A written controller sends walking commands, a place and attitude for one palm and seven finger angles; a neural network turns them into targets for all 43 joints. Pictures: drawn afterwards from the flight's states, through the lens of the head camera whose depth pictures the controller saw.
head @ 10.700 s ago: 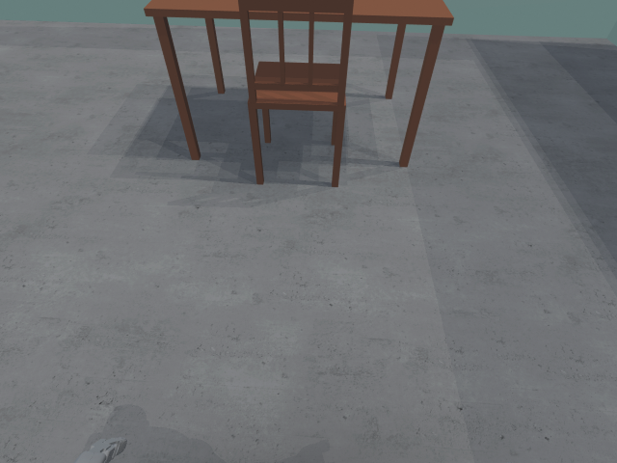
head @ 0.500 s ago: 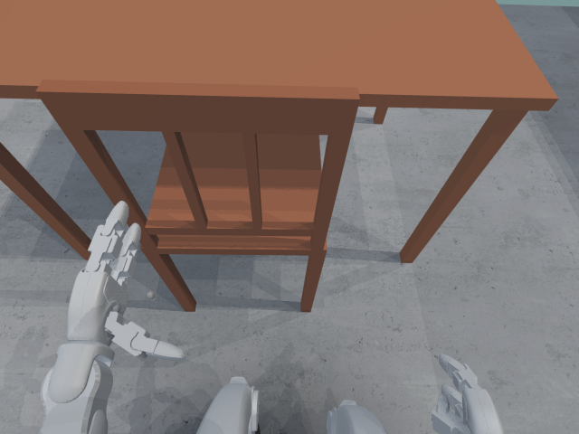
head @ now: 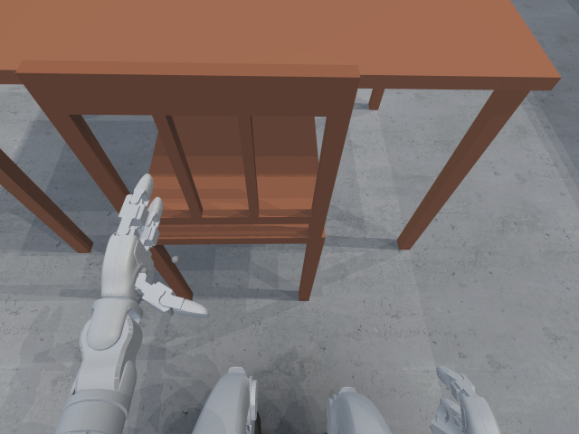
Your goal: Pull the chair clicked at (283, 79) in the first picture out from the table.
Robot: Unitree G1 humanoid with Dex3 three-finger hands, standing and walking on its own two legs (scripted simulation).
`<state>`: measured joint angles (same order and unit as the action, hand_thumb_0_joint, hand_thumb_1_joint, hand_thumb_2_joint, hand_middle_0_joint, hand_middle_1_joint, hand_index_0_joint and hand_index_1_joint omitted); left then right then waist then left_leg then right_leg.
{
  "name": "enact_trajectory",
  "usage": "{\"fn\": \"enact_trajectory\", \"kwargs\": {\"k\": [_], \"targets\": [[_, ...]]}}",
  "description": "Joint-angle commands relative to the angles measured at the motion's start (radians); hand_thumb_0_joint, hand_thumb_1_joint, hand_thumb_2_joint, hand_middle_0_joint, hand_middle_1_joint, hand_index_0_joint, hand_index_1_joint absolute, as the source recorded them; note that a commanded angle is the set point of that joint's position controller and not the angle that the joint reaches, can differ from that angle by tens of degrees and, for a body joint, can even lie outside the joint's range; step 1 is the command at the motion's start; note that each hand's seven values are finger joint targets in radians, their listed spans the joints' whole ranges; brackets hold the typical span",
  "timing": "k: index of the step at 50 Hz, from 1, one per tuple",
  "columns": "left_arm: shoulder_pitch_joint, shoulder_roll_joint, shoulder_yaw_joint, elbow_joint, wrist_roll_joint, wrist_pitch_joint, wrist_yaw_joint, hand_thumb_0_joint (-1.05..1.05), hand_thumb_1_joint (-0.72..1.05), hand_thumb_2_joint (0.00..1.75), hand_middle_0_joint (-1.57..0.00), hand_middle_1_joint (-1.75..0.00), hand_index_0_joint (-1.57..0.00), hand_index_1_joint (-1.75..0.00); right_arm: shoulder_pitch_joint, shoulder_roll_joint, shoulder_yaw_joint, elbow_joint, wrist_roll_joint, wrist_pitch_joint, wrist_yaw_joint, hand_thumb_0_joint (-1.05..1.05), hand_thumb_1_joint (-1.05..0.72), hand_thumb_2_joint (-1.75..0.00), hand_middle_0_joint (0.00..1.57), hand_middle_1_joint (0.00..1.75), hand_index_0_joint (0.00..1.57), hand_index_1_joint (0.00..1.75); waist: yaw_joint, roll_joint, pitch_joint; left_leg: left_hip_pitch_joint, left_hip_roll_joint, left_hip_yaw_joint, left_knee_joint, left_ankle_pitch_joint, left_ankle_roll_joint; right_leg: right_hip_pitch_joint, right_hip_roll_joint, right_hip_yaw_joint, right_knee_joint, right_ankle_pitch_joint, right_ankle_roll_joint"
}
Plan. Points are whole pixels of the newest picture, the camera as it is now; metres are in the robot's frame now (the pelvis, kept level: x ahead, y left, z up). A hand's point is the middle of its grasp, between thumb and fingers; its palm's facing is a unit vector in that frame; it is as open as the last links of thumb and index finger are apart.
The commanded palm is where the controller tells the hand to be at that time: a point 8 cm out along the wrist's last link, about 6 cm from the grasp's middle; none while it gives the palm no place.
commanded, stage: aim the fingers beside a spindle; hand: left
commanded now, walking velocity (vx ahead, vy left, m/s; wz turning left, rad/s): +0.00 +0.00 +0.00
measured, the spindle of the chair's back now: (182, 171) +0.50 +0.19 +0.00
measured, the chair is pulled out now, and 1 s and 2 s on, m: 0.00 0.00 0.00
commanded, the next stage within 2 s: none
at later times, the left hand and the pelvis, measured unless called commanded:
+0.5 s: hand (183, 253) +0.34 +0.16 +0.03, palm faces +0.05 -1.00 -0.03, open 16.9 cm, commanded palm +0.33 +0.21 +0.02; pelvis +0.01 +0.00 +0.00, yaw -1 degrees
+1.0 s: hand (174, 246) +0.36 +0.17 +0.02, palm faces +0.08 -1.00 -0.05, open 16.9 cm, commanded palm +0.33 +0.21 +0.02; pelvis +0.00 +0.00 -0.01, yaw -1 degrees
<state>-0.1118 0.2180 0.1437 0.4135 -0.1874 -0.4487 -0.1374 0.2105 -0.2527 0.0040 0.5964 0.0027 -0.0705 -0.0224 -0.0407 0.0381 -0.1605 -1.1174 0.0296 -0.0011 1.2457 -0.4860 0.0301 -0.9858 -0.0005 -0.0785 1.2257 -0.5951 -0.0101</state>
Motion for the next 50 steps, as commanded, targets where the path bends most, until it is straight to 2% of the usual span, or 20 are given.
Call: {"fn": "enact_trajectory", "kwargs": {"k": [1,3,6,9,13,17,19,21,23,25,28,30,31,33,36,37,41,43,45,50], "targets": [[-0.242,0.156,0.087,-0.192,0.001,-0.072,0.029,0.0,-0.5,0.3,-0.06,-0.08,-0.06,-0.08,0.013,-0.149,-0.061,-0.127,-0.002,-0.03,-0.017,0.0,-0.9,-0.9,0.2,0.3,0.2,0.3,-0.008,0.014,-0.364,0.362,-0.004,-0.055,-0.154,0.203,-0.009,0.049,0.014,0.033,-0.174,0.229,-0.018],[-0.269,0.158,0.091,-0.24,0.003,-0.099,0.051,0.0,-0.5,0.3,-0.06,-0.08,-0.06,-0.08,0.013,-0.14,-0.061,-0.128,-0.008,-0.028,-0.013,0.0,-0.9,-0.9,0.2,0.3,0.2,0.3,0.0,0.053,-0.409,0.409,-0.002,-0.054,-0.15,0.26,-0.013,0.052,0.014,0.033,-0.162,0.268,-0.02],[-0.227,0.147,0.085,-0.252,0.013,-0.116,0.074,0.0,-0.5,0.3,-0.06,-0.08,-0.06,-0.08,0.021,-0.137,-0.061,-0.125,-0.014,-0.02,-0.002,0.0,-0.9,-0.9,0.2,0.3,0.2,0.3,0.001,0.053,-0.449,0.447,0.004,-0.061,-0.144,0.328,-0.017,0.057,0.017,0.024,-0.145,0.317,-0.019],[-0.217,0.096,0.036,-0.15,0.023,-0.097,0.067,0.0,-0.5,0.3,-0.06,-0.08,-0.06,-0.08,0.031,-0.137,-0.06,-0.112,-0.011,-0.003,0.006,0.0,-0.9,-0.9,0.2,0.3,0.2,0.3,-0.026,-0.003,-0.373,0.37,0.001,-0.049,-0.133,0.291,-0.012,0.051,0.018,0.027,-0.151,0.32,-0.014],[-0.242,0.073,0.021,-0.043,0.022,-0.071,0.038,0.0,-0.5,0.3,-0.06,-0.08,-0.06,-0.08,0.035,-0.147,-0.064,-0.109,-0.003,0.014,0.005,0.0,-0.9,-0.9,0.2,0.3,0.2,0.3,-0.039,-0.051,-0.316,0.297,-0.003,-0.044,-0.122,0.216,-0.008,0.023,0.017,0.029,-0.155,0.276,-0.014],[-0.207,0.114,0.055,-0.213,0.0,-0.102,0.04,0.0,-0.5,0.3,-0.06,-0.08,-0.06,-0.08,0.028,-0.142,-0.071,-0.14,-0.003,0.017,0.008,0.0,-0.9,-0.9,0.2,0.3,0.2,0.3,0.01,0.036,-0.451,0.417,-0.002,-0.046,-0.131,0.341,-0.015,0.077,0.015,0.032,-0.141,0.362,-0.023],[-0.191,0.102,0.032,-0.322,0.002,-0.127,0.06,0.0,-0.5,0.3,-0.06,-0.08,-0.06,-0.08,0.025,-0.131,-0.071,-0.147,-0.005,0.015,0.012,0.0,-0.9,-0.9,0.2,0.3,0.2,0.3,0.013,0.063,-0.495,0.483,0.002,-0.053,-0.139,0.398,-0.018,0.091,0.016,0.029,-0.14,0.39,-0.022],[-0.173,0.14,0.064,-0.339,0.009,-0.135,0.085,0.0,-0.5,0.3,-0.06,-0.08,-0.06,-0.08,0.027,-0.131,-0.068,-0.141,-0.009,0.019,0.01,0.0,-0.9,-0.9,0.2,0.3,0.2,0.3,0.006,0.036,-0.476,0.457,0.001,-0.053,-0.135,0.399,-0.013,0.106,0.017,0.032,-0.14,0.403,-0.019],[-0.196,0.133,0.063,-0.269,0.023,-0.135,0.097,0.0,-0.5,0.3,-0.06,-0.08,-0.06,-0.08,0.024,-0.127,-0.064,-0.121,-0.01,0.024,0.008,0.0,-0.9,-0.9,0.2,0.3,0.2,0.3,-0.02,-0.008,-0.39,0.384,0.001,-0.047,-0.128,0.328,-0.008,0.081,0.019,0.032,-0.145,0.365,-0.013],[-0.19,0.138,0.077,-0.179,0.034,-0.127,0.094,0.0,-0.5,0.3,-0.06,-0.08,-0.06,-0.08,0.026,-0.13,-0.061,-0.11,-0.01,0.029,0.006,0.0,-0.9,-0.9,0.2,0.3,0.2,0.3,-0.028,-0.031,-0.325,0.318,-0.005,-0.041,-0.122,0.257,-0.005,0.058,0.021,0.036,-0.152,0.316,-0.013],[-0.247,0.089,0.031,-0.071,0.033,-0.109,0.061,0.0,-0.5,0.3,-0.06,-0.08,-0.06,-0.08,0.013,-0.139,-0.059,-0.105,-0.003,0.032,0.004,0.0,-0.9,-0.9,0.2,0.3,0.2,0.3,-0.044,-0.039,-0.259,0.267,-0.009,-0.045,-0.125,0.142,-0.007,-0.001,0.019,0.033,-0.163,0.209,-0.016],[-0.279,0.04,-0.025,-0.067,0.022,-0.101,0.032,0.0,-0.5,0.3,-0.06,-0.08,-0.06,-0.08,0.012,-0.143,-0.061,-0.119,0.002,0.028,0.001,0.0,-0.9,-0.9,0.2,0.3,0.2,0.3,-0.052,-0.025,-0.278,0.289,-0.01,-0.046,-0.125,0.137,-0.004,-0.005,0.018,0.034,-0.17,0.199,-0.018],[-0.285,0.038,-0.028,-0.09,0.014,-0.101,0.022,0.0,-0.5,0.3,-0.06,-0.08,-0.06,-0.08,0.012,-0.144,-0.064,-0.121,0.002,0.025,0.0,0.0,-0.9,-0.9,0.2,0.3,0.2,0.3,-0.042,-0.002,-0.321,0.319,-0.01,-0.048,-0.123,0.154,-0.006,0.0,0.016,0.035,-0.168,0.209,-0.02],[-0.297,0.05,-0.032,-0.177,0.003,-0.109,0.015,0.0,-0.5,0.3,-0.06,-0.08,-0.06,-0.08,0.014,-0.144,-0.067,-0.133,0.002,0.02,-0.002,0.0,-0.9,-0.9,0.2,0.3,0.2,0.3,-0.027,0.031,-0.412,0.392,-0.007,-0.054,-0.122,0.221,-0.008,0.023,0.013,0.034,-0.161,0.254,-0.022],[-0.292,0.121,0.023,-0.251,0.011,-0.123,0.045,0.0,-0.5,0.3,-0.06,-0.08,-0.06,-0.08,0.015,-0.142,-0.066,-0.133,-0.003,0.019,-0.004,0.0,-0.9,-0.9,0.2,0.3,0.2,0.3,-0.01,0.058,-0.466,0.441,-0.002,-0.063,-0.125,0.295,-0.011,0.042,0.016,0.032,-0.146,0.301,-0.022],[-0.311,0.132,0.033,-0.243,0.018,-0.125,0.06,0.0,-0.5,0.3,-0.06,-0.08,-0.06,-0.08,0.014,-0.139,-0.064,-0.127,-0.003,0.022,-0.004,0.0,-0.9,-0.9,0.2,0.3,0.2,0.3,-0.019,0.043,-0.442,0.429,-0.002,-0.061,-0.123,0.286,-0.01,0.033,0.016,0.033,-0.149,0.296,-0.019],[-0.278,0.188,0.123,-0.149,0.043,-0.123,0.112,0.0,-0.5,0.3,-0.06,-0.08,-0.06,-0.08,0.013,-0.132,-0.057,-0.115,-0.01,0.034,-0.001,0.0,-0.9,-0.9,0.2,0.3,0.2,0.3,-0.005,0.006,-0.38,0.338,-0.008,-0.049,-0.126,0.234,-0.01,0.052,0.02,0.036,-0.144,0.273,-0.018],[-0.244,0.147,0.098,-0.093,0.04,-0.106,0.106,0.0,-0.5,0.3,-0.06,-0.08,-0.06,-0.08,0.008,-0.13,-0.055,-0.124,-0.008,0.042,0.005,0.0,-0.9,-0.9,0.2,0.3,0.2,0.3,-0.01,-0.013,-0.343,0.303,-0.012,-0.038,-0.13,0.205,-0.009,0.057,0.02,0.04,-0.156,0.265,-0.016],[-0.208,0.143,0.1,-0.061,0.029,-0.092,0.082,0.0,-0.5,0.3,-0.06,-0.08,-0.06,-0.08,0.014,-0.136,-0.057,-0.13,-0.004,0.044,0.007,0.0,-0.9,-0.9,0.2,0.3,0.2,0.3,-0.008,-0.036,-0.349,0.284,-0.014,-0.031,-0.129,0.203,-0.007,0.088,0.021,0.046,-0.165,0.28,-0.017],[-0.216,0.082,0.011,-0.134,-0.01,-0.093,0.01,0.0,-0.5,0.3,-0.06,-0.08,-0.06,-0.08,0.014,-0.141,-0.061,-0.143,0.008,0.036,0.004,0.0,-0.9,-0.9,0.2,0.3,0.2,0.3,-0.029,-0.021,-0.357,0.311,-0.01,-0.03,-0.127,0.219,-0.002,0.092,0.018,0.05,-0.18,0.302,-0.016]]}}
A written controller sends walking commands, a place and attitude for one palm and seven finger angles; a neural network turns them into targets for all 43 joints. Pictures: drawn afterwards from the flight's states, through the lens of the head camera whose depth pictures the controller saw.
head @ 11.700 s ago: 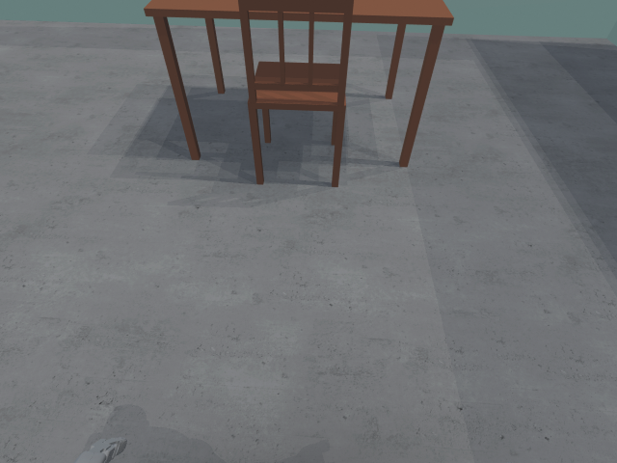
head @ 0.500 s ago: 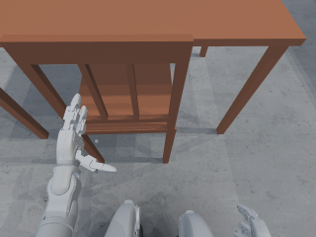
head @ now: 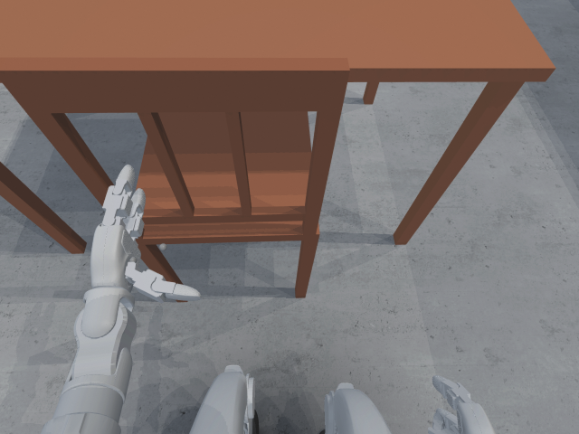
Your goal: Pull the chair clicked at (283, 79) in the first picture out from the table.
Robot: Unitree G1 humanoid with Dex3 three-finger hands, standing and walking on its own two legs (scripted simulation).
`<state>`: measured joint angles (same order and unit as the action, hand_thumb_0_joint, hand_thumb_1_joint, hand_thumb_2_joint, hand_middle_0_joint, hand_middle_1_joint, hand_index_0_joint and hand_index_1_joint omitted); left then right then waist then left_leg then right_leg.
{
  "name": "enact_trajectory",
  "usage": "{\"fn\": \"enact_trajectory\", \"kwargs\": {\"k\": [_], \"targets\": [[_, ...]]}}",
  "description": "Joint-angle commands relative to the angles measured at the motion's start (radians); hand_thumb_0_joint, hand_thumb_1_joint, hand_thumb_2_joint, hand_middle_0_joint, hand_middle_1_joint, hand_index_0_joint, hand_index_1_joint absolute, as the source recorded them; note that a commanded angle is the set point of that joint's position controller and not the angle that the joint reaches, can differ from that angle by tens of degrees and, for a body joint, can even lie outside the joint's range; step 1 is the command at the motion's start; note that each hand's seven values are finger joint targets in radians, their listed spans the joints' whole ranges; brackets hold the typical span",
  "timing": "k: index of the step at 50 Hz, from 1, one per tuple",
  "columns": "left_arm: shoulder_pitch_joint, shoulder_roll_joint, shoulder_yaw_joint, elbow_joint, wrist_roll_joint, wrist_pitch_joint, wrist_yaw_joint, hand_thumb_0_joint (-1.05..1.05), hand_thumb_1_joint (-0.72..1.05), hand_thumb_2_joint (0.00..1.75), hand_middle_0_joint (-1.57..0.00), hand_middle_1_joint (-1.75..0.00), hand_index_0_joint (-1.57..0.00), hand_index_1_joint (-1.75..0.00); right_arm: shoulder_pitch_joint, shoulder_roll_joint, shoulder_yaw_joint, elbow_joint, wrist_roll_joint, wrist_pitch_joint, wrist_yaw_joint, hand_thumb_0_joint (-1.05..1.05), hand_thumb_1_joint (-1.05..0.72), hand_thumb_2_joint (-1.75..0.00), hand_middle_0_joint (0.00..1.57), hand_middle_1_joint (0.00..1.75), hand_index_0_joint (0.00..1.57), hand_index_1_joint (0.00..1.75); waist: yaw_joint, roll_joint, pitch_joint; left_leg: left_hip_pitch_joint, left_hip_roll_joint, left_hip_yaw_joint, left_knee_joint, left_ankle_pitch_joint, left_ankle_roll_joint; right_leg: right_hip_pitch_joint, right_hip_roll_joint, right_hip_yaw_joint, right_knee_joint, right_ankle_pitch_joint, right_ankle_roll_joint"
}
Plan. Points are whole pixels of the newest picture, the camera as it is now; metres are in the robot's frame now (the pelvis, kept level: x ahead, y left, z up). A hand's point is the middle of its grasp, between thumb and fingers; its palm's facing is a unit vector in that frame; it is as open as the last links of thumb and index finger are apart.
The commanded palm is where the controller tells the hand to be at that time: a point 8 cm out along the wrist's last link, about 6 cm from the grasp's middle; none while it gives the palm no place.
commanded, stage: aim the fingers beside a spindle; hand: left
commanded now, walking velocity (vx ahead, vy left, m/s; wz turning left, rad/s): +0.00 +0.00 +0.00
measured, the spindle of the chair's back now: (171, 169) +0.50 +0.20 +0.00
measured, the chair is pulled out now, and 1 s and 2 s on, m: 0.00 0.00 0.00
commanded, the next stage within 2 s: none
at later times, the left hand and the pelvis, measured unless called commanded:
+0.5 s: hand (164, 257) +0.34 +0.18 +0.02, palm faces +0.06 -1.00 -0.01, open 16.9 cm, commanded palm +0.33 +0.22 +0.02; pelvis +0.00 +0.01 +0.00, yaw +0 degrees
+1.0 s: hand (172, 254) +0.34 +0.17 +0.03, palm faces +0.05 -1.00 -0.03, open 16.9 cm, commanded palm +0.32 +0.21 +0.02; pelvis +0.00 +0.01 +0.00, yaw +0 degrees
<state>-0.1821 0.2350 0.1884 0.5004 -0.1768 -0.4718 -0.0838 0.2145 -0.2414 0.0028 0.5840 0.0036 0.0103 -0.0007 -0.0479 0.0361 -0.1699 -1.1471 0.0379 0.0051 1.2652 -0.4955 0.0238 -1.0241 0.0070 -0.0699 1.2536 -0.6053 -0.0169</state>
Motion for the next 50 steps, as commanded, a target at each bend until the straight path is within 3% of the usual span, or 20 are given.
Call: {"fn": "enact_trajectory", "kwargs": {"k": [1,5,8,14,17,20,21,23,25,27,30,33,35,38,40,48,50], "targets": [[-0.176,0.055,-0.05,-0.244,-0.024,-0.078,-0.049,0.0,-0.5,0.3,-0.06,-0.08,-0.06,-0.08,0.008,-0.151,-0.06,-0.125,0.006,-0.05,-0.02,0.0,-0.9,-0.9,0.2,0.3,0.2,0.3,-0.028,-0.002,-0.351,0.35,-0.018,-0.039,-0.144,0.221,0.005,0.115,0.009,0.041,-0.207,0.298,-0.008],[-0.263,0.118,-0.005,-0.306,-0.011,-0.119,-0.017,0.0,-0.5,0.3,-0.06,-0.08,-0.06,-0.08,0.019,-0.156,-0.064,-0.098,-0.002,-0.066,-0.032,0.0,-0.9,-0.9,0.2,0.3,0.2,0.3,-0.035,0.016,-0.358,0.39,-0.011,-0.061,-0.138,0.236,0.003,0.06,0.013,0.03,-0.189,0.269,-0.011],[-0.261,0.13,0.023,-0.282,0.008,-0.132,0.016,0.0,-0.5,0.3,-0.06,-0.08,-0.06,-0.08,0.02,-0.152,-0.062,-0.083,-0.01,-0.069,-0.03,0.0,-0.9,-0.9,0.2,0.3,0.2,0.3,-0.02,0.038,-0.377,0.41,-0.012,-0.065,-0.138,0.26,-0.003,0.049,0.011,0.025,-0.173,0.278,-0.013],[-0.118,0.135,0.058,-0.188,0.007,-0.075,0.008,0.0,-0.5,0.3,-0.06,-0.08,-0.06,-0.08,0.013,-0.151,-0.061,-0.11,-0.005,-0.047,-0.016,0.0,-0.9,-0.9,0.2,0.3,0.2,0.3,0.011,0.005,-0.386,0.373,-0.018,-0.044,-0.152,0.273,-0.006,0.115,0.013,0.03,-0.178,0.327,-0.013],[-0.093,0.112,0.04,-0.18,-0.012,-0.049,-0.018,0.0,-0.5,0.3,-0.06,-0.08,-0.06,-0.08,0.012,-0.153,-0.06,-0.125,0.003,-0.038,-0.014,0.0,-0.9,-0.9,0.2,0.3,0.2,0.3,0.001,-0.033,-0.368,0.338,-0.018,-0.036,-0.152,0.26,-0.001,0.139,0.013,0.033,-0.188,0.339,-0.008],[-0.151,0.063,-0.027,-0.274,-0.025,-0.069,-0.03,0.0,-0.5,0.3,-0.06,-0.08,-0.06,-0.08,0.011,-0.149,-0.061,-0.132,0.004,-0.047,-0.017,0.0,-0.9,-0.9,0.2,0.3,0.2,0.3,-0.019,0.003,-0.375,0.387,-0.013,-0.046,-0.148,0.279,0.001,0.111,0.014,0.027,-0.189,0.334,-0.009],[-0.143,0.087,-0.007,-0.293,-0.025,-0.079,-0.027,0.0,-0.5,0.3,-0.06,-0.08,-0.06,-0.08,0.011,-0.152,-0.064,-0.128,0.003,-0.05,-0.019,0.0,-0.9,-0.9,0.2,0.3,0.2,0.3,-0.012,0.013,-0.378,0.403,-0.011,-0.053,-0.153,0.276,-0.002,0.102,0.014,0.024,-0.19,0.318,-0.011],[-0.19,0.069,-0.039,-0.326,-0.02,-0.1,-0.019,0.0,-0.5,0.3,-0.06,-0.08,-0.06,-0.08,0.011,-0.149,-0.064,-0.118,0.0,-0.059,-0.024,0.0,-0.9,-0.9,0.2,0.3,0.2,0.3,-0.03,0.02,-0.371,0.421,-0.01,-0.06,-0.147,0.275,-0.001,0.074,0.013,0.022,-0.191,0.303,-0.009],[-0.212,0.105,-0.017,-0.332,-0.003,-0.117,-0.002,0.0,-0.5,0.3,-0.06,-0.08,-0.06,-0.08,0.015,-0.155,-0.064,-0.105,-0.003,-0.063,-0.027,0.0,-0.9,-0.9,0.2,0.3,0.2,0.3,-0.029,0.038,-0.358,0.425,-0.007,-0.071,-0.147,0.272,-0.003,0.047,0.015,0.017,-0.18,0.282,-0.013],[-0.238,0.077,-0.043,-0.291,0.015,-0.115,0.011,0.0,-0.5,0.3,-0.06,-0.08,-0.06,-0.08,0.015,-0.151,-0.062,-0.094,-0.008,-0.064,-0.026,0.0,-0.9,-0.9,0.2,0.3,0.2,0.3,-0.039,0.031,-0.343,0.425,-0.008,-0.079,-0.146,0.248,-0.005,0.014,0.012,0.012,-0.177,0.254,-0.012],[-0.217,0.111,0.0,-0.228,0.03,-0.101,0.022,0.0,-0.5,0.3,-0.06,-0.08,-0.06,-0.08,0.017,-0.158,-0.061,-0.09,-0.01,-0.057,-0.024,0.0,-0.9,-0.9,0.2,0.3,0.2,0.3,-0.023,0.02,-0.333,0.395,-0.011,-0.079,-0.149,0.223,-0.007,0.016,0.015,0.01,-0.171,0.237,-0.016],[-0.199,0.077,-0.017,-0.206,0.026,-0.076,0.02,0.0,-0.5,0.3,-0.06,-0.08,-0.06,-0.08,0.008,-0.154,-0.06,-0.107,-0.008,-0.047,-0.016,0.0,-0.9,-0.9,0.2,0.3,0.2,0.3,-0.01,0.033,-0.364,0.409,-0.014,-0.072,-0.154,0.228,-0.011,0.027,0.012,0.009,-0.171,0.245,-0.016],[-0.16,0.116,0.026,-0.221,0.017,-0.067,0.021,0.0,-0.5,0.3,-0.06,-0.08,-0.06,-0.08,0.01,-0.157,-0.061,-0.119,-0.007,-0.04,-0.015,0.0,-0.9,-0.9,0.2,0.3,0.2,0.3,0.007,0.026,-0.402,0.417,-0.013,-0.071,-0.157,0.273,-0.011,0.07,0.015,0.011,-0.168,0.284,-0.019],[-0.15,0.088,-0.005,-0.289,0.008,-0.068,0.019,0.0,-0.5,0.3,-0.06,-0.08,-0.06,-0.08,0.005,-0.149,-0.06,-0.136,-0.005,-0.035,-0.011,0.0,-0.9,-0.9,0.2,0.3,0.2,0.3,0.007,0.033,-0.432,0.445,-0.012,-0.065,-0.16,0.304,-0.011,0.094,0.014,0.014,-0.173,0.314,-0.016],[-0.132,0.108,0.012,-0.298,0.006,-0.072,0.025,0.0,-0.5,0.3,-0.06,-0.08,-0.06,-0.08,0.01,-0.15,-0.06,-0.134,-0.004,-0.034,-0.013,0.0,-0.9,-0.9,0.2,0.3,0.2,0.3,0.003,0.011,-0.42,0.438,-0.009,-0.068,-0.159,0.317,-0.009,0.102,0.019,0.013,-0.172,0.326,-0.015],[-0.181,0.02,-0.095,-0.254,0.028,-0.082,0.023,0.0,-0.5,0.3,-0.06,-0.08,-0.06,-0.08,0.009,-0.15,-0.062,-0.111,-0.004,-0.038,-0.015,0.0,-0.9,-0.9,0.2,0.3,0.2,0.3,-0.043,-0.007,-0.306,0.395,-0.008,-0.076,-0.158,0.216,-0.005,0.022,0.014,0.008,-0.188,0.241,-0.011],[-0.175,0.03,-0.088,-0.263,0.033,-0.084,0.03,0.0,-0.5,0.3,-0.06,-0.08,-0.06,-0.08,0.011,-0.152,-0.064,-0.114,-0.005,-0.039,-0.014,0.0,-0.9,-0.9,0.2,0.3,0.2,0.3,-0.029,0.016,-0.323,0.411,-0.009,-0.081,-0.162,0.227,-0.008,0.021,0.014,0.005,-0.178,0.24,-0.016]]}}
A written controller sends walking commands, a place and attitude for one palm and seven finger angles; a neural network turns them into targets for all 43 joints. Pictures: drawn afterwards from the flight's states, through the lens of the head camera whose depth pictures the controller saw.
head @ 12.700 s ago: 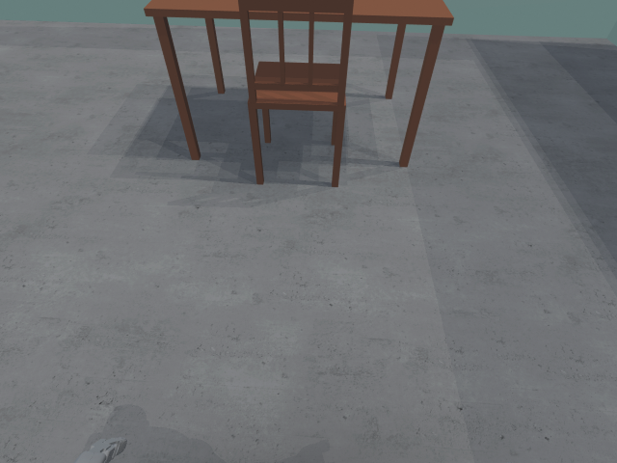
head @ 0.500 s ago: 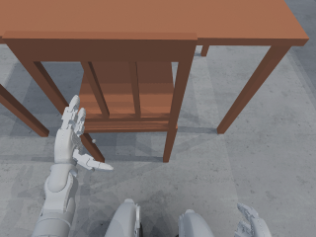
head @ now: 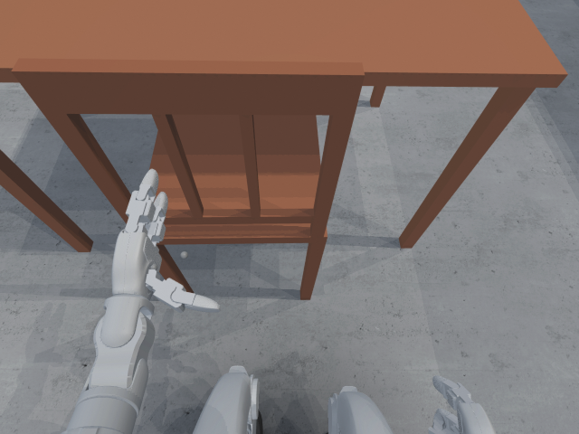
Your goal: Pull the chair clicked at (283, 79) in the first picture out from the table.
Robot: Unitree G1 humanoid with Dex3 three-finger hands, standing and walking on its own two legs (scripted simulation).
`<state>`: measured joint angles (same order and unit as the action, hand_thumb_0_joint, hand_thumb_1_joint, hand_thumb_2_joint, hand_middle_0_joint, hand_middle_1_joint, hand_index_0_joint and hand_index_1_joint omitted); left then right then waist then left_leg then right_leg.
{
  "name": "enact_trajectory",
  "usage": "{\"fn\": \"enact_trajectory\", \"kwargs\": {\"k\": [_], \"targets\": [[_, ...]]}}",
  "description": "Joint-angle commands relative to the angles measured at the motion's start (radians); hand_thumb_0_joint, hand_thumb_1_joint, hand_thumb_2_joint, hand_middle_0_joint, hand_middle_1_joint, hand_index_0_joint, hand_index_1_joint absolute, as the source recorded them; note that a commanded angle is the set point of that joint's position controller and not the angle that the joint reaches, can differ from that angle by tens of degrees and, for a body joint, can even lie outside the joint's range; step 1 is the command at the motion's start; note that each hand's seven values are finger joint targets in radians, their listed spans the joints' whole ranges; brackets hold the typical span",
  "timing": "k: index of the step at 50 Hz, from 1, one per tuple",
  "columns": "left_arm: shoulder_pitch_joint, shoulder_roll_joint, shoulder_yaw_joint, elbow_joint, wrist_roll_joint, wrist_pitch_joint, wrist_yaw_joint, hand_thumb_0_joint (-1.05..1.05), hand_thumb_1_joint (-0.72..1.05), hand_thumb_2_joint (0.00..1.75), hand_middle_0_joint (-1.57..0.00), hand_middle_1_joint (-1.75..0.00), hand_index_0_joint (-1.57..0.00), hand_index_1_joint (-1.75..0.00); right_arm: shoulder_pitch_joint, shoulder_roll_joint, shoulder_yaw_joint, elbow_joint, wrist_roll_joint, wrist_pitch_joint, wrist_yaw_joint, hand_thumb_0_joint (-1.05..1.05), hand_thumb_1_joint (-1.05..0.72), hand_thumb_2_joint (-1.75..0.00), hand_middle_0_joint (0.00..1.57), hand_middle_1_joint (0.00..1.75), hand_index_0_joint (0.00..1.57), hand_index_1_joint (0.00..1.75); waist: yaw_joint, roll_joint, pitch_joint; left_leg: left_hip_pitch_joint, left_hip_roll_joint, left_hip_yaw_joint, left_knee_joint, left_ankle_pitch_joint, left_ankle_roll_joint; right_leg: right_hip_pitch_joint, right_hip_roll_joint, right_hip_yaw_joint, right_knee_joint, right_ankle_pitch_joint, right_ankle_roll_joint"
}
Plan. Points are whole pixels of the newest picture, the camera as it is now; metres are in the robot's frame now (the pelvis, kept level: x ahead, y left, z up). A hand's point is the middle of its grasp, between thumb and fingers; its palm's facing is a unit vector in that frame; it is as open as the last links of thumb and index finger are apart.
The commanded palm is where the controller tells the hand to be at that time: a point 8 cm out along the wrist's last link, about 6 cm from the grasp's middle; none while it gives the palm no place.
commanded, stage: aim the fingers beside a spindle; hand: left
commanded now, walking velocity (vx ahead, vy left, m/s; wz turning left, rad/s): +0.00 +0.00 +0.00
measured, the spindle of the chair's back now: (183, 171) +0.50 +0.19 +0.00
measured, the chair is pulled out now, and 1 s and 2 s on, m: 0.00 0.00 0.00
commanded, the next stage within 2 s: push the fingers through the gap in 1.18 s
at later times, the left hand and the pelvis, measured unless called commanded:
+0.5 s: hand (193, 253) +0.35 +0.15 +0.02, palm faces +0.02 -1.00 -0.02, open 16.9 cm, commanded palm +0.33 +0.20 +0.02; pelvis +0.00 -0.01 +0.00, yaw +0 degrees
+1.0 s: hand (180, 247) +0.35 +0.16 +0.02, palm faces +0.07 -1.00 -0.04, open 16.9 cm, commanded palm +0.33 +0.21 +0.02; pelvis +0.00 -0.01 +0.00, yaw +0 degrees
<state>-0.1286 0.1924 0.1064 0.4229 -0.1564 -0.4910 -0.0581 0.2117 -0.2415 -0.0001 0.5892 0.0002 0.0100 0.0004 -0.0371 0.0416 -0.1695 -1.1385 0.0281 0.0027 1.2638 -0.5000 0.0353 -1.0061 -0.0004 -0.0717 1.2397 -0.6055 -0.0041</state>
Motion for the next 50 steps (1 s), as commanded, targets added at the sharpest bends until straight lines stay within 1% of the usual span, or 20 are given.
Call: {"fn": "enact_trajectory", "kwargs": {"k": [1,3,4,5,6,10,13,15,19,24,26,30,34,35,36,40,45,46,47,50], "targets": [[-0.21,0.086,0.015,-0.188,0.011,-0.064,0.008,0.0,-0.5,0.3,-0.06,-0.08,-0.06,-0.08,0.011,-0.151,-0.061,-0.123,-0.003,-0.038,-0.014,0.0,-0.9,-0.9,0.2,0.3,0.2,0.3,-0.025,0.021,-0.35,0.409,-0.002,-0.074,-0.159,0.235,-0.02,0.012,0.019,0.011,-0.164,0.244,-0.029],[-0.217,0.127,0.057,-0.2,0.014,-0.071,0.022,0.0,-0.5,0.3,-0.06,-0.08,-0.06,-0.08,0.009,-0.151,-0.059,-0.125,-0.005,-0.033,-0.015,0.0,-0.9,-0.9,0.2,0.3,0.2,0.3,-0.013,0.01,-0.366,0.407,-0.002,-0.072,-0.159,0.249,-0.021,0.028,0.021,0.012,-0.159,0.256,-0.031],[-0.227,0.116,0.046,-0.206,0.017,-0.074,0.027,0.0,-0.5,0.3,-0.06,-0.08,-0.06,-0.08,0.003,-0.147,-0.057,-0.13,-0.006,-0.031,-0.013,0.0,-0.9,-0.9,0.2,0.3,0.2,0.3,-0.016,0.02,-0.362,0.407,-0.005,-0.068,-0.158,0.249,-0.02,0.029,0.02,0.015,-0.161,0.257,-0.03],[-0.241,0.151,0.078,-0.214,0.02,-0.079,0.038,0.0,-0.5,0.3,-0.06,-0.08,-0.06,-0.08,0.009,-0.148,-0.058,-0.125,-0.007,-0.031,-0.014,0.0,-0.9,-0.9,0.2,0.3,0.2,0.3,-0.013,0.021,-0.37,0.404,-0.003,-0.072,-0.156,0.252,-0.02,0.032,0.022,0.015,-0.155,0.258,-0.031],[-0.239,0.14,0.073,-0.223,0.023,-0.084,0.043,0.0,-0.5,0.3,-0.06,-0.08,-0.06,-0.08,0.003,-0.145,-0.057,-0.129,-0.008,-0.03,-0.012,0.0,-0.9,-0.9,0.2,0.3,0.2,0.3,-0.009,0.042,-0.384,0.418,-0.004,-0.068,-0.156,0.257,-0.021,0.029,0.021,0.018,-0.154,0.261,-0.03],[-0.235,0.167,0.107,-0.192,0.017,-0.082,0.048,0.0,-0.5,0.3,-0.06,-0.08,-0.06,-0.08,0.008,-0.144,-0.052,-0.127,-0.011,-0.026,-0.013,0.0,-0.9,-0.9,0.2,0.3,0.2,0.3,-0.013,0.003,-0.384,0.378,-0.008,-0.056,-0.148,0.248,-0.015,0.072,0.026,0.028,-0.164,0.278,-0.026],[-0.267,0.144,0.082,-0.134,0.007,-0.067,0.017,0.0,-0.5,0.3,-0.06,-0.08,-0.06,-0.08,0.005,-0.145,-0.05,-0.118,-0.004,-0.026,-0.018,0.0,-0.9,-0.9,0.2,0.3,0.2,0.3,-0.036,-0.03,-0.349,0.319,-0.011,-0.039,-0.137,0.202,-0.01,0.086,0.023,0.043,-0.18,0.272,-0.019],[-0.234,0.127,0.072,-0.101,-0.007,-0.053,-0.01,0.0,-0.5,0.3,-0.06,-0.08,-0.06,-0.08,0.011,-0.149,-0.052,-0.119,0.001,-0.03,-0.02,0.0,-0.9,-0.9,0.2,0.3,0.2,0.3,-0.037,-0.048,-0.339,0.304,-0.012,-0.037,-0.135,0.199,-0.008,0.095,0.024,0.044,-0.187,0.275,-0.02],[-0.249,0.097,0.03,-0.13,-0.028,-0.045,-0.052,0.0,-0.5,0.3,-0.06,-0.08,-0.06,-0.08,0.015,-0.15,-0.057,-0.118,0.008,-0.037,-0.023,0.0,-0.9,-0.9,0.2,0.3,0.2,0.3,-0.04,-0.023,-0.362,0.337,-0.01,-0.038,-0.132,0.239,-0.007,0.094,0.019,0.043,-0.186,0.315,-0.02],[-0.235,0.171,0.099,-0.238,-0.024,-0.077,-0.017,0.0,-0.5,0.3,-0.06,-0.08,-0.06,-0.08,0.019,-0.145,-0.061,-0.117,0.001,-0.043,-0.024,0.0,-0.9,-0.9,0.2,0.3,0.2,0.3,-0.016,0.015,-0.417,0.396,-0.007,-0.042,-0.135,0.317,-0.009,0.113,0.02,0.04,-0.169,0.37,-0.022],[-0.219,0.204,0.14,-0.224,-0.014,-0.083,0.007,0.0,-0.5,0.3,-0.06,-0.08,-0.06,-0.08,0.02,-0.143,-0.057,-0.112,-0.005,-0.04,-0.023,0.0,-0.9,-0.9,0.2,0.3,0.2,0.3,-0.012,0.016,-0.403,0.378,-0.008,-0.039,-0.133,0.32,-0.01,0.116,0.021,0.041,-0.163,0.375,-0.021],[-0.221,0.197,0.146,-0.148,-0.005,-0.082,0.011,0.0,-0.5,0.3,-0.06,-0.08,-0.06,-0.08,0.015,-0.141,-0.054,-0.105,-0.006,-0.039,-0.021,0.0,-0.9,-0.9,0.2,0.3,0.2,0.3,-0.023,-0.016,-0.349,0.309,-0.013,-0.03,-0.126,0.26,-0.007,0.115,0.023,0.05,-0.169,0.341,-0.018],[-0.204,0.137,0.083,-0.127,-0.024,-0.06,-0.04,0.0,-0.5,0.3,-0.06,-0.08,-0.06,-0.08,0.013,-0.149,-0.056,-0.114,0.002,-0.042,-0.019,0.0,-0.9,-0.9,0.2,0.3,0.2,0.3,-0.027,0.003,-0.354,0.33,-0.012,-0.03,-0.137,0.242,-0.011,0.105,0.021,0.045,-0.182,0.32,-0.021],[-0.207,0.109,0.051,-0.128,-0.032,-0.053,-0.055,0.0,-0.5,0.3,-0.06,-0.08,-0.06,-0.08,0.015,-0.149,-0.057,-0.118,0.004,-0.044,-0.02,0.0,-0.9,-0.9,0.2,0.3,0.2,0.3,-0.04,-0.006,-0.356,0.343,-0.01,-0.033,-0.136,0.26,-0.007,0.102,0.023,0.043,-0.183,0.336,-0.022],[-0.195,0.107,0.049,-0.133,-0.038,-0.049,-0.066,0.0,-0.5,0.3,-0.06,-0.08,-0.06,-0.08,0.016,-0.151,-0.061,-0.116,0.006,-0.046,-0.022,0.0,-0.9,-0.9,0.2,0.3,0.2,0.3,-0.036,-0.012,-0.369,0.348,-0.009,-0.034,-0.133,0.267,-0.008,0.105,0.021,0.044,-0.183,0.346,-0.02],[-0.216,0.13,0.059,-0.195,-0.047,-0.053,-0.065,0.0,-0.5,0.3,-0.06,-0.08,-0.06,-0.08,0.017,-0.154,-0.062,-0.119,0.006,-0.052,-0.028,0.0,-0.9,-0.9,0.2,0.3,0.2,0.3,-0.034,-0.006,-0.38,0.371,-0.006,-0.045,-0.134,0.282,-0.006,0.096,0.022,0.038,-0.179,0.341,-0.02],[-0.239,0.216,0.157,-0.209,-0.018,-0.088,-0.001,0.0,-0.5,0.3,-0.06,-0.08,-0.06,-0.08,0.015,-0.148,-0.058,-0.106,-0.005,-0.052,-0.029,0.0,-0.9,-0.9,0.2,0.3,0.2,0.3,-0.014,0.011,-0.376,0.37,-0.007,-0.05,-0.136,0.288,-0.011,0.079,0.024,0.032,-0.159,0.323,-0.023],[-0.245,0.187,0.132,-0.198,-0.013,-0.088,0.004,0.0,-0.5,0.3,-0.06,-0.08,-0.06,-0.08,0.01,-0.142,-0.053,-0.108,-0.007,-0.051,-0.025,0.0,-0.9,-0.9,0.2,0.3,0.2,0.3,-0.018,0.023,-0.367,0.369,-0.01,-0.048,-0.138,0.282,-0.012,0.075,0.023,0.033,-0.161,0.319,-0.023],[-0.262,0.199,0.143,-0.196,-0.008,-0.092,0.008,0.0,-0.5,0.3,-0.06,-0.08,-0.06,-0.08,0.01,-0.144,-0.055,-0.104,-0.008,-0.051,-0.025,0.0,-0.9,-0.9,0.2,0.3,0.2,0.3,-0.021,0.026,-0.37,0.372,-0.006,-0.05,-0.138,0.272,-0.015,0.06,0.023,0.03,-0.157,0.305,-0.023],[-0.194,0.164,0.114,-0.162,-0.012,-0.072,-0.009,0.0,-0.5,0.3,-0.06,-0.08,-0.06,-0.08,0.012,-0.147,-0.056,-0.117,-0.006,-0.047,-0.02,0.0,-0.9,-0.9,0.2,0.3,0.2,0.3,-0.017,0.021,-0.389,0.379,-0.008,-0.045,-0.14,0.289,-0.013,0.084,0.025,0.031,-0.163,0.327,-0.025]]}}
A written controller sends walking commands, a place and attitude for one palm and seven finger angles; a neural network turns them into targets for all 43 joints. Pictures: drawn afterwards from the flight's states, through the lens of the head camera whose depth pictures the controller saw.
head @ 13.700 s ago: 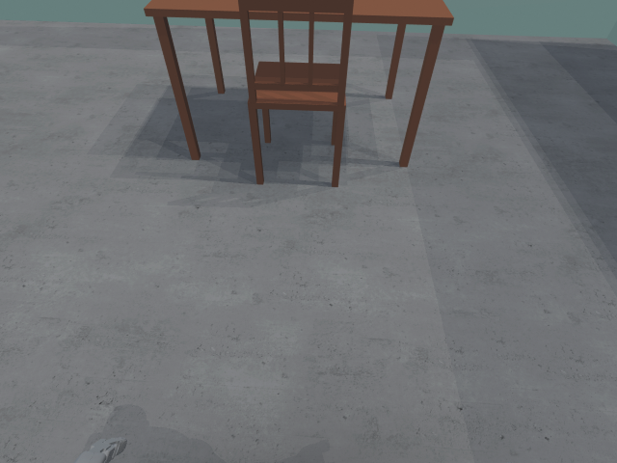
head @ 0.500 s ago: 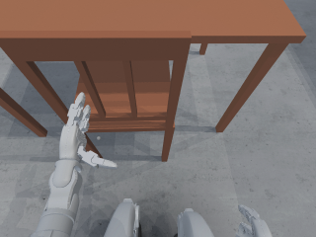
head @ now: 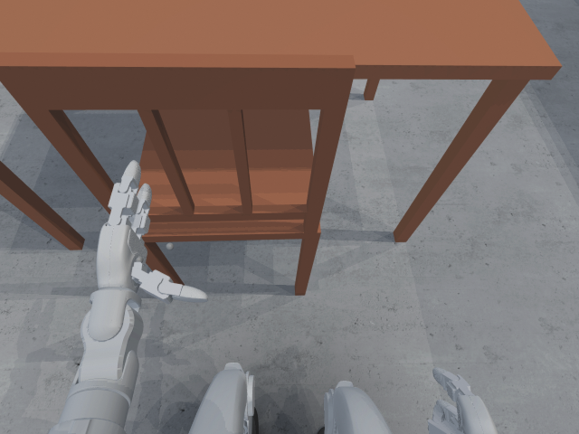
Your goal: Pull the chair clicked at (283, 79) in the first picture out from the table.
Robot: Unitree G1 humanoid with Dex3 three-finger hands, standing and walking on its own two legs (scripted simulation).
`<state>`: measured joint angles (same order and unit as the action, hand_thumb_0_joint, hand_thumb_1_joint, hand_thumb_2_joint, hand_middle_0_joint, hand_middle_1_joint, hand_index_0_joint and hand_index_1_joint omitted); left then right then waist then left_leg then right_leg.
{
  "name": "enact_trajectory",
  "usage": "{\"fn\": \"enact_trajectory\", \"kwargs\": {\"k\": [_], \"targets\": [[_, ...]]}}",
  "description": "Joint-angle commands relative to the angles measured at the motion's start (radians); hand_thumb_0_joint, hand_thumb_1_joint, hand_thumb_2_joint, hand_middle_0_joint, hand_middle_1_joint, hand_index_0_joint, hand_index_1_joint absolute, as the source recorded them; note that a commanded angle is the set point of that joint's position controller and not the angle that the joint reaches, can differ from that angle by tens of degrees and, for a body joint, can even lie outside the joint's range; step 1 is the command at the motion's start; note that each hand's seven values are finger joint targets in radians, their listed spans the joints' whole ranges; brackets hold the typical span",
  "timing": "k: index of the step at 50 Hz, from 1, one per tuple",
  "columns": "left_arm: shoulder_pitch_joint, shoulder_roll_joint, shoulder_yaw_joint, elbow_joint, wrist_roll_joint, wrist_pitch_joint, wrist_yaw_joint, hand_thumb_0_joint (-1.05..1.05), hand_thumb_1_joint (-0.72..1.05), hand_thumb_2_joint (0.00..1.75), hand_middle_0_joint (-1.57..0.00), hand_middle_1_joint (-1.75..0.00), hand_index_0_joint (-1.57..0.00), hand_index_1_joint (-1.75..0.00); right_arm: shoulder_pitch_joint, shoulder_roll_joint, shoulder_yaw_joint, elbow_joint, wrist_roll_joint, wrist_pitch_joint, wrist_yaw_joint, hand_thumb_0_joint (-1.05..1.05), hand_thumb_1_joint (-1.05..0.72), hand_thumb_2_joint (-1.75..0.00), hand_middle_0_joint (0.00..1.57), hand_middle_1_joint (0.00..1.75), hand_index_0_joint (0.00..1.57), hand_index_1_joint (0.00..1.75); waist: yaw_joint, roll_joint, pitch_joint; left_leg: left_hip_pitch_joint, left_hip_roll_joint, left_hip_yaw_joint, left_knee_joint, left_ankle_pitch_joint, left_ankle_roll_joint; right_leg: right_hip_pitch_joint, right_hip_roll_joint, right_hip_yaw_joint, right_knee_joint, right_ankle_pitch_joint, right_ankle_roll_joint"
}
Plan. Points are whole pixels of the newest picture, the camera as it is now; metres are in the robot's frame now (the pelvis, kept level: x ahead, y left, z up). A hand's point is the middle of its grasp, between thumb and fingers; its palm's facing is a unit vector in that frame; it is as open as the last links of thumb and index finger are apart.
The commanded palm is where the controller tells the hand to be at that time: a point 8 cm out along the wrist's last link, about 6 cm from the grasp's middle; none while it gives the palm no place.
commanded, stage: aim the fingers beside a spindle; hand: left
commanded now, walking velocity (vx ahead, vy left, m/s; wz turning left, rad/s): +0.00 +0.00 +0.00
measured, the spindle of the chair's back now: (172, 167) +0.50 +0.20 +0.01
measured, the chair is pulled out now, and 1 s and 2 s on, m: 0.00 0.00 0.00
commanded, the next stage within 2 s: push the fingers through the gap in 0.18 s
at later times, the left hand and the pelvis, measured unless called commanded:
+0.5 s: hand (164, 235) +0.37 +0.18 +0.02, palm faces +0.07 -1.00 -0.04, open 16.9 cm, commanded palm +0.35 +0.22 +0.03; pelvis +0.00 +0.01 +0.00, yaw +0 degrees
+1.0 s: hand (176, 203) +0.42 +0.17 +0.02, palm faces +0.07 -1.00 -0.03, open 16.9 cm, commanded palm +0.40 +0.22 +0.02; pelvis +0.00 +0.01 +0.00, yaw -1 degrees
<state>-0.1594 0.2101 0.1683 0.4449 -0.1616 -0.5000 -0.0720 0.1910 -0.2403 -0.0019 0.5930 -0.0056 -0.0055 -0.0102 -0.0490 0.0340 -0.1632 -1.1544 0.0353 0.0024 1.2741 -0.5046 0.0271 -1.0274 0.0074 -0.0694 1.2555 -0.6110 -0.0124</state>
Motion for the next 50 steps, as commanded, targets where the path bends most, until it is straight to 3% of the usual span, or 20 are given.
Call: {"fn": "enact_trajectory", "kwargs": {"k": [1,5,8,10,12,15,21,23,25,28,30,33,34,35,37,42,46,47,48,50], "targets": [[-0.163,0.133,0.037,-0.168,-0.012,-0.054,-0.007,0.0,-0.5,0.3,-0.06,-0.08,-0.06,-0.08,0.032,-0.149,-0.053,-0.118,0.004,-0.03,-0.008,0.0,-0.9,-0.9,0.2,0.3,0.2,0.3,-0.012,0.009,-0.379,0.389,-0.013,-0.048,-0.157,0.281,-0.007,0.101,0.017,0.024,-0.183,0.324,-0.016],[-0.192,0.065,-0.043,-0.152,-0.027,-0.02,-0.048,0.0,-0.5,0.3,-0.06,-0.08,-0.06,-0.08,0.036,-0.155,-0.055,-0.124,0.012,-0.029,-0.011,0.0,-0.9,-0.9,0.2,0.3,0.2,0.3,-0.034,-0.001,-0.352,0.383,-0.011,-0.057,-0.158,0.24,-0.003,0.073,0.017,0.02,-0.198,0.281,-0.015],[-0.232,0.08,-0.032,-0.167,-0.025,-0.027,-0.038,0.0,-0.5,0.3,-0.06,-0.08,-0.06,-0.08,0.034,-0.158,-0.056,-0.12,0.013,-0.03,-0.016,0.0,-0.9,-0.9,0.2,0.3,0.2,0.3,-0.033,-0.005,-0.345,0.384,-0.011,-0.065,-0.16,0.227,-0.004,0.051,0.015,0.015,-0.194,0.258,-0.015],[-0.254,0.134,0.02,-0.194,-0.019,-0.046,-0.012,0.0,-0.5,0.3,-0.06,-0.08,-0.06,-0.08,0.039,-0.159,-0.056,-0.116,0.007,-0.031,-0.018,0.0,-0.9,-0.9,0.2,0.3,0.2,0.3,-0.021,0.002,-0.363,0.392,-0.011,-0.068,-0.154,0.248,-0.004,0.053,0.017,0.016,-0.184,0.267,-0.017],[-0.277,0.162,0.049,-0.251,-0.004,-0.076,0.017,0.0,-0.5,0.3,-0.06,-0.08,-0.06,-0.08,0.036,-0.152,-0.056,-0.116,0.0,-0.032,-0.016,0.0,-0.9,-0.9,0.2,0.3,0.2,0.3,-0.005,0.048,-0.421,0.443,-0.011,-0.07,-0.155,0.293,-0.01,0.056,0.016,0.016,-0.169,0.289,-0.02],[-0.234,0.194,0.081,-0.26,0.011,-0.087,0.047,0.0,-0.5,0.3,-0.06,-0.08,-0.06,-0.08,0.039,-0.15,-0.055,-0.116,-0.007,-0.029,-0.01,0.0,-0.9,-0.9,0.2,0.3,0.2,0.3,0.007,0.069,-0.443,0.463,-0.009,-0.071,-0.157,0.335,-0.015,0.071,0.019,0.014,-0.161,0.313,-0.022],[-0.285,0.105,-0.001,-0.078,0.008,-0.024,0.002,0.0,-0.5,0.3,-0.06,-0.08,-0.06,-0.08,0.044,-0.158,-0.05,-0.098,0.004,-0.012,-0.008,0.0,-0.9,-0.9,0.2,0.3,0.2,0.3,-0.049,-0.004,-0.326,0.37,-0.011,-0.063,-0.159,0.214,-0.008,0.037,0.021,0.012,-0.194,0.25,-0.015],[-0.322,0.133,0.021,-0.071,-0.005,-0.012,-0.018,0.0,-0.5,0.3,-0.06,-0.08,-0.06,-0.08,0.05,-0.167,-0.052,-0.101,0.009,-0.011,-0.015,0.0,-0.9,-0.9,0.2,0.3,0.2,0.3,-0.043,-0.009,-0.337,0.362,-0.013,-0.065,-0.164,0.199,-0.008,0.05,0.021,0.016,-0.2,0.24,-0.016],[-0.35,0.127,0.011,-0.116,-0.012,-0.016,-0.027,0.0,-0.5,0.3,-0.06,-0.08,-0.06,-0.08,0.053,-0.166,-0.054,-0.107,0.01,-0.015,-0.017,0.0,-0.9,-0.9,0.2,0.3,0.2,0.3,-0.034,0.044,-0.384,0.422,-0.011,-0.069,-0.166,0.25,-0.011,0.049,0.02,0.013,-0.194,0.266,-0.021],[-0.378,0.138,0.025,-0.152,-0.019,-0.036,-0.016,0.0,-0.5,0.3,-0.06,-0.08,-0.06,-0.08,0.062,-0.161,-0.056,-0.096,0.005,-0.018,-0.018,0.0,-0.9,-0.9,0.2,0.3,0.2,0.3,-0.033,0.048,-0.434,0.481,-0.005,-0.076,-0.161,0.319,-0.014,0.047,0.021,0.009,-0.191,0.305,-0.019],[-0.403,0.177,0.057,-0.122,-0.008,-0.051,0.002,0.0,-0.5,0.3,-0.06,-0.08,-0.06,-0.08,0.072,-0.162,-0.054,-0.082,0.0,-0.018,-0.017,0.0,-0.9,-0.9,0.2,0.3,0.2,0.3,-0.036,0.042,-0.414,0.454,-0.006,-0.078,-0.152,0.315,-0.013,0.039,0.024,0.011,-0.181,0.303,-0.019],[-0.449,0.161,0.051,-0.051,0.018,-0.063,0.022,0.0,-0.5,0.3,-0.06,-0.08,-0.06,-0.08,0.076,-0.158,-0.051,-0.068,-0.005,-0.013,-0.01,0.0,-0.9,-0.9,0.2,0.3,0.2,0.3,-0.045,0.046,-0.381,0.423,-0.008,-0.078,-0.15,0.28,-0.016,0.007,0.022,0.007,-0.173,0.272,-0.018],[-0.452,0.174,0.069,-0.014,0.022,-0.06,0.026,0.0,-0.5,0.3,-0.06,-0.08,-0.06,-0.08,0.08,-0.161,-0.053,-0.066,-0.006,-0.01,-0.01,0.0,-0.9,-0.9,0.2,0.3,0.2,0.3,-0.047,0.018,-0.368,0.402,-0.008,-0.076,-0.147,0.27,-0.014,0.01,0.023,0.008,-0.174,0.272,-0.018],[-0.463,0.195,0.085,-0.009,0.027,-0.061,0.028,0.0,-0.5,0.3,-0.06,-0.08,-0.06,-0.08,0.083,-0.164,-0.053,-0.067,-0.007,-0.008,-0.01,0.0,-0.9,-0.9,0.2,0.3,0.2,0.3,-0.042,0.042,-0.38,0.407,-0.008,-0.076,-0.147,0.274,-0.016,0.007,0.023,0.009,-0.17,0.271,-0.02],[-0.485,0.175,0.061,-0.012,0.03,-0.057,0.025,0.0,-0.5,0.3,-0.06,-0.08,-0.06,-0.08,0.085,-0.164,-0.053,-0.074,-0.006,-0.001,-0.005,0.0,-0.9,-0.9,0.2,0.3,0.2,0.3,-0.039,0.072,-0.416,0.44,-0.008,-0.076,-0.155,0.289,-0.02,0.009,0.022,0.01,-0.171,0.278,-0.022],[-0.521,0.181,0.067,0.012,0.019,-0.039,0.012,0.0,-0.5,0.3,-0.06,-0.08,-0.06,-0.08,0.103,-0.167,-0.056,-0.072,-0.004,0.011,-0.003,0.0,-0.9,-0.9,0.2,0.3,0.2,0.3,-0.049,0.046,-0.452,0.451,-0.006,-0.072,-0.149,0.331,-0.016,0.042,0.024,0.012,-0.179,0.325,-0.019],[-0.571,0.21,0.094,0.035,0.022,-0.052,0.015,0.0,-0.5,0.3,-0.06,-0.08,-0.06,-0.08,0.117,-0.169,-0.057,-0.057,-0.004,0.015,-0.006,0.0,-0.9,-0.9,0.2,0.3,0.2,0.3,-0.058,0.039,-0.445,0.44,-0.004,-0.074,-0.144,0.33,-0.015,0.027,0.026,0.015,-0.176,0.323,-0.016],[-0.594,0.186,0.073,0.041,0.022,-0.056,0.015,0.0,-0.5,0.3,-0.06,-0.08,-0.06,-0.08,0.119,-0.166,-0.057,-0.054,-0.005,0.016,-0.005,0.0,-0.9,-0.9,0.2,0.3,0.2,0.3,-0.067,0.043,-0.437,0.447,-0.004,-0.074,-0.144,0.33,-0.015,0.019,0.026,0.014,-0.179,0.323,-0.015],[-0.588,0.202,0.095,0.058,0.021,-0.059,0.019,0.0,-0.5,0.3,-0.06,-0.08,-0.06,-0.08,0.123,-0.167,-0.056,-0.051,-0.006,0.017,-0.004,0.0,-0.9,-0.9,0.2,0.3,0.2,0.3,-0.057,0.04,-0.437,0.44,-0.006,-0.073,-0.146,0.327,-0.016,0.029,0.026,0.014,-0.179,0.32,-0.017],[-0.622,0.201,0.086,0.09,0.029,-0.062,0.021,0.0,-0.5,0.3,-0.06,-0.08,-0.06,-0.08,0.131,-0.17,-0.056,-0.042,-0.009,0.019,-0.001,0.0,-0.9,-0.9,0.2,0.3,0.2,0.3,-0.073,0.052,-0.421,0.439,-0.004,-0.077,-0.143,0.319,-0.016,0.001,0.029,0.01,-0.177,0.306,-0.017]]}}
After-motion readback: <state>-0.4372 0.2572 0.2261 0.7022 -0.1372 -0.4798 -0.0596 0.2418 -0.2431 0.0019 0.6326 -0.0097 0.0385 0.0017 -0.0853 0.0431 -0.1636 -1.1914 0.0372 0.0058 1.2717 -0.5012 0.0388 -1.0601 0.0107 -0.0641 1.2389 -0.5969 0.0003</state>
